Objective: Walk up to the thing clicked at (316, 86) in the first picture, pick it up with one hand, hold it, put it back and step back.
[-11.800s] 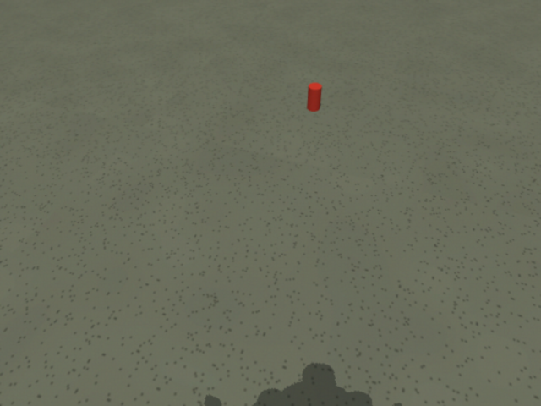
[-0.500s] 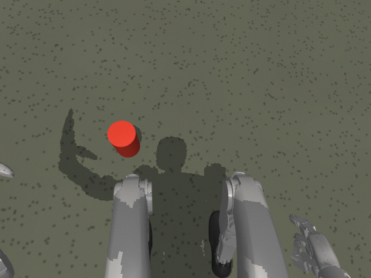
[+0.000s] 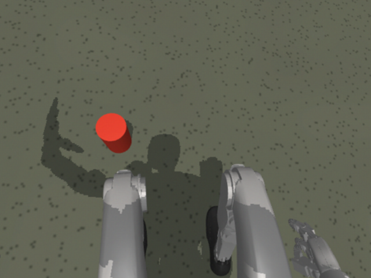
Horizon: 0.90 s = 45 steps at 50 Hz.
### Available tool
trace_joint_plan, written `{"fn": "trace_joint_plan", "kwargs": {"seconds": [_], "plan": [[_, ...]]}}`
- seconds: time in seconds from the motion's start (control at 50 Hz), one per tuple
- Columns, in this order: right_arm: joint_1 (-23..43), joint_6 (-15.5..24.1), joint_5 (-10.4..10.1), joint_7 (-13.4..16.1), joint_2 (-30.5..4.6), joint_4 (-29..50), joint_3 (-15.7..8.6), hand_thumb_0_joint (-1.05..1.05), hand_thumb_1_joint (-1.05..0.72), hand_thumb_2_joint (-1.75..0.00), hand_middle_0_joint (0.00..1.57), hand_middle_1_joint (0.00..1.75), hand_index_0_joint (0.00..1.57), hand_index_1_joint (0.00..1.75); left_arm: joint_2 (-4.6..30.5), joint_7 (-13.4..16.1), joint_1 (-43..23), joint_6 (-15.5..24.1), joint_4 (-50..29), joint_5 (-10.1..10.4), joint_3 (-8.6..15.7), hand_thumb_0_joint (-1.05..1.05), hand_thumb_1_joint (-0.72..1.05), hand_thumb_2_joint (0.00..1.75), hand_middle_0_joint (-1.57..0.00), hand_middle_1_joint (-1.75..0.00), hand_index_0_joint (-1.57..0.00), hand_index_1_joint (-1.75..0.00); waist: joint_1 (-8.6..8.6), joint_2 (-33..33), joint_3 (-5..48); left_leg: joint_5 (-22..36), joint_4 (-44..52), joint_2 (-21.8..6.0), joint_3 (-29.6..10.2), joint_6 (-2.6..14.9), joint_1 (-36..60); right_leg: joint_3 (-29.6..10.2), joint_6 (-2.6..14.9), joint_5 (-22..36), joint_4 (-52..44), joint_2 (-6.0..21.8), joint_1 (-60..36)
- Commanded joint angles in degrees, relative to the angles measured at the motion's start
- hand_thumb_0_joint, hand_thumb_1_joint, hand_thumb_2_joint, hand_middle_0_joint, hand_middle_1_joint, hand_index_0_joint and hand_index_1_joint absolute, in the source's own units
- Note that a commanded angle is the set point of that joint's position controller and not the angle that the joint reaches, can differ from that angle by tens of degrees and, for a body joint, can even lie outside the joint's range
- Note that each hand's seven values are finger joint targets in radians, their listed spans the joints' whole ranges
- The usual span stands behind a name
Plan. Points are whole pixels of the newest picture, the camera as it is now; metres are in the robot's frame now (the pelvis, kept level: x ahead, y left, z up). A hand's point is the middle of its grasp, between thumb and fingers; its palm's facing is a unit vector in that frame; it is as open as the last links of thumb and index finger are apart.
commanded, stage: go down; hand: left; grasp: from the side
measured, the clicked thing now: (115, 134) +0.47 +0.21 -0.32
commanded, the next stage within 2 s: approach in 0.14 s
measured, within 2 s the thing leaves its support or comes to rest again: neither
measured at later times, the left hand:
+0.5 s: hand out of the picture +0.41 +0.38 -0.04, palm faces +0.09 -1.00 -0.02, open 17.6 cm
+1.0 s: hand (87, 143) +0.42 +0.26 -0.25, palm faces -0.03 -1.00 +0.05, open 17.6 cm
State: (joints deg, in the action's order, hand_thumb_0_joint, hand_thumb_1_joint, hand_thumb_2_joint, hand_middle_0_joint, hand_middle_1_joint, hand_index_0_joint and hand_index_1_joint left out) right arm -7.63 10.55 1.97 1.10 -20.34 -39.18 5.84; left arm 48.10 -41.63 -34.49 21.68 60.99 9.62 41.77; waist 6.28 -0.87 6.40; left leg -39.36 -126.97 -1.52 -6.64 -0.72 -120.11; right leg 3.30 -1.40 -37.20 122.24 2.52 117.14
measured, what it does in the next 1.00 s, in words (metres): lowers itself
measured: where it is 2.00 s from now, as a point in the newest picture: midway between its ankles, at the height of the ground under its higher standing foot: (178, 257)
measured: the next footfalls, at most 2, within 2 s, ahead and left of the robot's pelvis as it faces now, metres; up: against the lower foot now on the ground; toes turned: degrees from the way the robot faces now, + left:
none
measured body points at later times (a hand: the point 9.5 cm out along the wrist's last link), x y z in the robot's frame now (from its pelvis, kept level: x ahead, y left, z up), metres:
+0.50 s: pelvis +0.00 +0.00 -0.03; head +0.21 +0.09 +0.36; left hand +0.40 +0.44 -0.04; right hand +0.14 -0.28 -0.11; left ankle +0.08 +0.13 -0.36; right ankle +0.11 -0.13 -0.36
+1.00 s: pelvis -0.01 +0.01 -0.10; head +0.23 +0.14 +0.26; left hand +0.42 +0.32 -0.24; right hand +0.13 -0.26 -0.15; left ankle +0.08 +0.13 -0.36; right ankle +0.11 -0.13 -0.36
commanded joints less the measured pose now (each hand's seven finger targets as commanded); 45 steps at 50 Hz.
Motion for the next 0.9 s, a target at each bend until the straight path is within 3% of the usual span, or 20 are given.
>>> {"fn": "trace_joint_plan", "kwargs": {"seconds": [0.0,0.06,0.08,0.14,0.18,0.22,0.24,0.38,0.42,0.46,0.52,0.56,0.58,0.66,0.68,0.74,0.76,0.78,0.86,0.88], "plan": [[-6.92,1.28,-0.37,1.01,-13.4,3.32,-4.87,0.0,-0.91,-0.91,0.2,0.3,0.2,0.3,24.54,0.09,-13.01,3.28,-10.82,2.15,4.71,0.0,-0.56,0.07,-0.05,-0.07,-0.05,-0.07,-1.95,13.3,34.1,5.24,16.95,0.59,2.79,2.19,25.05,1.9,3.46,4.22,-11.36,-1.91,-16.02],[-7.08,1.2,-0.24,0.95,-13.47,3.21,-4.5,0.0,-0.91,-0.91,0.2,0.3,0.2,0.3,24.72,-0.12,-12.03,3.28,-10.06,2.27,5.2,0.0,-0.56,0.08,-0.05,-0.07,-0.04,-0.08,-2.05,13.57,34.0,6.71,16.11,0.74,3.36,2.23,24.62,1.96,3.44,5.3,-10.93,-1.93,-16.53],[-6.85,1.07,-0.17,0.93,-13.53,3.27,-4.47,0.0,-0.91,-0.91,0.2,0.3,0.2,0.3,26.25,-0.11,-12.78,3.3,-10.32,2.1,5.67,0.0,-0.56,0.08,-0.05,-0.07,-0.04,-0.08,-2.13,13.45,34.18,6.15,15.87,0.76,3.6,2.32,23.86,1.82,3.4,4.7,-11.15,-2.02,-16.96],[-6.47,1.15,-0.12,0.95,-13.35,3.45,-4.3,0.0,-0.91,-0.91,0.2,0.3,0.2,0.3,24.84,-0.39,-12.91,3.15,-8.81,2.26,4.59,0.0,-0.55,0.08,-0.05,-0.07,-0.04,-0.08,-1.22,11.08,31.94,3.98,14.84,0.77,4.11,2.76,20.63,1.75,3.1,3.02,-12.05,-2.17,-17.27],[-6.41,1.28,-0.14,0.97,-13.6,3.46,-4.22,0.0,-0.9,-0.9,0.2,0.3,0.2,0.3,26.77,-0.5,-14.08,3.42,-10.01,2.24,5.17,0.0,-0.53,0.09,-0.05,-0.07,-0.04,-0.08,-1.36,12.03,31.62,2.08,15.16,0.71,3.89,2.85,20.24,2.02,3.17,1.46,-11.82,-2.32,-16.57],[-6.52,1.12,-0.1,0.94,-14.02,3.52,-4.1,0.0,-0.92,-0.91,0.2,0.3,0.2,0.3,26.72,-0.66,-13.26,3.3,-9.22,1.88,5.07,0.0,-0.56,0.13,-0.07,-0.12,-0.04,-0.14,-1.58,14.23,32.66,4.27,15.76,0.41,2.78,2.23,23.36,2.63,3.47,3.43,-10.04,-2.23,-14.97],[-6.87,1.1,-0.15,0.92,-14.39,3.42,-4.08,0.0,-0.9,-0.9,0.2,0.3,0.2,0.3,26.91,-1.08,-13.03,3.39,-9.37,1.88,5.51,0.0,-0.59,0.05,-0.07,-0.08,-0.05,-0.09,-1.48,15.63,33.16,6.34,15.82,0.26,2.08,1.86,25.74,2.96,3.61,5.2,-9.1,-2.13,-13.7],[-5.5,2.09,0.48,0.15,-14.65,3.81,-2.34,0.0,-0.9,-0.9,0.2,0.3,0.2,0.3,19.69,-3.0,-13.56,8.33,-1.56,5.8,2.87,0.0,-0.59,0.02,-0.08,-0.08,-0.06,-0.09,2.86,9.19,26.35,6.08,10.0,0.46,2.09,2.44,18.15,3.76,3.09,5.05,-7.98,-2.79,-11.97],[-4.82,2.31,1.03,-0.16,-15.1,3.76,-1.65,0.0,-0.9,-0.9,0.2,0.3,0.2,0.3,19.65,-2.83,-13.68,10.38,0.38,6.05,2.15,0.0,-0.58,0.02,-0.08,-0.09,-0.06,-0.09,2.81,9.36,25.74,5.58,8.92,0.28,1.92,2.29,17.8,4.17,3.14,4.56,-6.93,-2.94,-11.67],[-4.06,2.31,1.44,-0.46,-15.6,4.11,-1.18,0.0,-0.9,-0.9,0.2,0.3,0.2,0.3,17.07,-2.39,-13.26,12.18,3.7,6.43,0.56,0.0,-0.58,0.03,-0.07,-0.09,-0.06,-0.09,3.44,8.74,24.29,3.53,8.09,0.21,1.54,2.22,16.86,4.81,3.16,3.08,-6.41,-3.11,-10.15],[-3.25,2.02,2.63,-1.07,-16.73,4.4,0.01,0.0,-0.89,-0.9,0.2,0.3,0.2,0.3,18.21,-0.99,-14.25,15.2,4.48,6.13,0.82,0.0,-0.55,0.04,-0.07,-0.09,-0.05,-0.1,3.44,11.61,24.29,4.43,6.72,-0.25,0.29,1.37,18.63,5.92,3.28,4.14,-3.54,-3.21,-8.64],[-2.2,1.47,3.5,-1.39,-17.37,4.5,0.95,0.0,-0.9,-0.9,0.2,0.3,0.2,0.3,22.1,0.35,-16.58,17.85,1.87,5.45,2.52,0.0,-0.55,0.04,-0.07,-0.09,-0.05,-0.09,3.26,14.35,25.25,5.7,6.06,-0.62,-0.34,0.86,20.3,6.33,3.41,4.91,-1.64,-3.22,-8.32],[-1.59,1.1,4.08,-1.5,-17.58,4.46,1.39,0.0,-0.9,-0.9,0.2,0.3,0.2,0.3,21.88,1.01,-15.92,18.91,2.46,4.92,2.57,0.0,-0.55,0.04,-0.06,-0.09,-0.05,-0.09,2.96,16.43,25.74,7.56,5.7,-0.72,-0.45,0.43,22.12,6.48,3.4,6.45,-0.69,-3.15,-8.67],[0.68,-0.57,6.45,-2.19,-18.26,4.86,3.42,0.0,-0.91,-0.9,0.2,0.3,0.2,0.3,24.12,3.21,-16.53,23.66,1.26,3.46,3.17,0.0,-0.57,0.05,-0.06,-0.09,-0.05,-0.1,4.16,20.13,27.24,10.12,3.1,-1.12,-0.49,0.05,23.19,7.31,3.32,8.36,1.54,-3.57,-10.54],[1.45,-0.97,7.0,-2.38,-18.49,5.27,4.01,0.0,-0.92,-0.91,0.2,0.3,0.2,0.3,22.05,3.49,-16.2,24.72,1.32,3.35,2.1,0.0,-0.57,0.05,-0.06,-0.1,-0.05,-0.1,4.86,20.77,27.17,11.2,2.75,-1.25,-0.94,-0.22,24.36,7.74,3.24,9.33,2.14,-3.52,-10.55],[2.96,-2.06,8.71,-2.74,-19.26,4.98,5.31,0.0,-0.92,-0.91,0.2,0.3,0.2,0.3,22.42,5.03,-14.32,27.35,2.5,2.9,2.6,0.0,-0.55,0.06,-0.06,-0.1,-0.04,-0.1,5.42,22.7,27.13,12.12,0.86,-1.5,-1.27,-0.48,24.72,8.53,3.12,10.44,3.32,-3.91,-11.47],[3.86,-2.42,9.1,-2.88,-19.27,5.11,5.94,0.0,-0.93,-0.91,0.2,0.3,0.2,0.3,19.21,5.29,-12.74,27.8,4.63,2.9,0.3,0.0,-0.56,0.05,-0.06,-0.1,-0.05,-0.1,5.97,22.44,25.35,11.27,0.48,-1.49,-1.58,-0.54,23.84,8.98,3.11,9.85,3.72,-3.98,-10.64],[4.03,-2.66,9.57,-3.01,-19.68,5.15,6.08,0.0,-0.93,-0.91,0.2,0.3,0.2,0.3,19.53,5.91,-11.93,28.5,4.53,3.17,1.46,0.0,-0.6,0.06,-0.06,-0.1,-0.05,-0.11,6.19,22.35,25.64,12.32,-0.4,-1.58,-1.73,-0.62,23.99,9.29,3.07,11.07,3.95,-4.14,-11.56],[6.05,-3.67,10.85,-3.58,-20.33,4.96,7.85,0.0,-0.93,-0.91,0.2,0.3,0.2,0.3,12.83,7.39,-11.15,30.88,9.6,3.25,-3.82,0.0,-0.6,0.06,-0.06,-0.11,-0.05,-0.11,9.48,20.03,20.46,11.23,-1.81,-1.75,-3.2,-0.83,21.61,11.1,2.83,11.27,4.47,-4.43,-10.54],[6.95,-3.76,11.23,-3.7,-20.59,5.02,8.2,0.0,-0.93,-0.91,0.2,0.3,0.2,0.3,12.41,8.03,-10.87,31.72,10.38,3.13,-4.65,0.0,-0.61,0.01,-0.06,-0.09,-0.06,-0.08,9.45,19.15,19.3,9.89,-2.22,-1.68,-3.32,-0.71,20.1,11.28,2.8,10.73,4.47,-4.59,-10.78]]}}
